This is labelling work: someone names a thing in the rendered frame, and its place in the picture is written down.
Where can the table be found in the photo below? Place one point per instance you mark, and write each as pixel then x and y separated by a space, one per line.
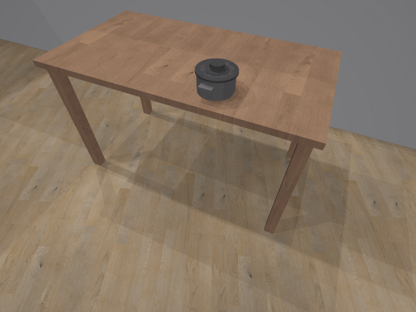
pixel 283 89

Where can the pot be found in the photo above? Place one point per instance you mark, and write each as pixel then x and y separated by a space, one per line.
pixel 215 91

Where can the knob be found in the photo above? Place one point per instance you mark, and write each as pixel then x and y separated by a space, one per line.
pixel 216 64

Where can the lid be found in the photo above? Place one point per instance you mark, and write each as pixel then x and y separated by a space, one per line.
pixel 205 73

